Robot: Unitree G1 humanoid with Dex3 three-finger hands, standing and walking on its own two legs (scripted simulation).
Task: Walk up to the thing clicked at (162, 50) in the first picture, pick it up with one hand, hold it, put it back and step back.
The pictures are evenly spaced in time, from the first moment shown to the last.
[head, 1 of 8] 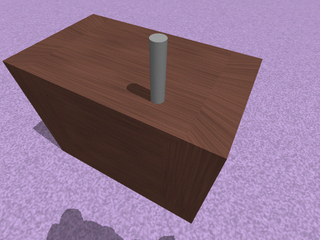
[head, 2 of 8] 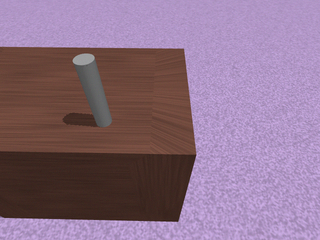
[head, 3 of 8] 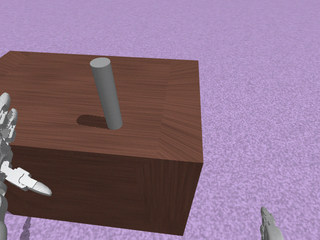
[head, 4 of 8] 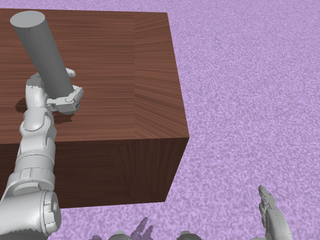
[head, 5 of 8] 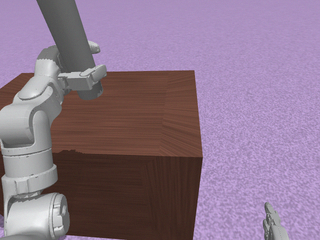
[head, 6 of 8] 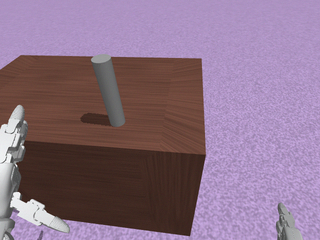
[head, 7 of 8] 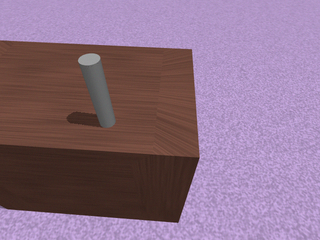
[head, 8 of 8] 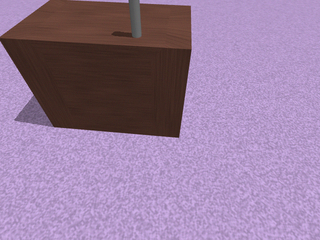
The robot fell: no
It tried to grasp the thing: yes
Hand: left
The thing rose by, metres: 0.28
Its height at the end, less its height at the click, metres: +0.00
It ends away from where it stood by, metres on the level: 0.01
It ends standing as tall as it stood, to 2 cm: yes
